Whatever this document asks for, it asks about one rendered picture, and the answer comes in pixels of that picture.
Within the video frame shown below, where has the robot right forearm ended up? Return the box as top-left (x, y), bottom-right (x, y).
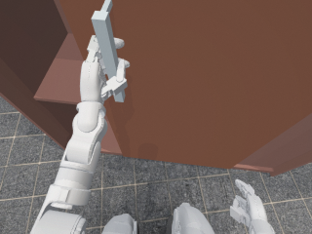
top-left (249, 219), bottom-right (275, 234)

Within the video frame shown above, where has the robot left forearm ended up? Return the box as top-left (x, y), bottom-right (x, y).
top-left (30, 100), bottom-right (108, 234)

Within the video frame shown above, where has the right robot hand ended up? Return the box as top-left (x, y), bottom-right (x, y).
top-left (230, 179), bottom-right (268, 227)

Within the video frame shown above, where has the robot left upper arm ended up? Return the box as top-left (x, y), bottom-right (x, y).
top-left (33, 210), bottom-right (87, 234)

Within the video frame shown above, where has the left robot hand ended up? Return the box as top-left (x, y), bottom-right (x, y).
top-left (80, 35), bottom-right (130, 105)

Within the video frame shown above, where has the robot right shin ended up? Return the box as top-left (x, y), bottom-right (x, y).
top-left (172, 202), bottom-right (190, 234)

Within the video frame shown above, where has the handle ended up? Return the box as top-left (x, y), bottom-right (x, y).
top-left (91, 0), bottom-right (126, 102)

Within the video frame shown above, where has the robot right thigh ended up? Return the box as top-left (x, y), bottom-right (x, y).
top-left (173, 206), bottom-right (215, 234)

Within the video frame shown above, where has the wardrobe door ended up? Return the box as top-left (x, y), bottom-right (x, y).
top-left (238, 113), bottom-right (312, 168)
top-left (59, 0), bottom-right (312, 170)

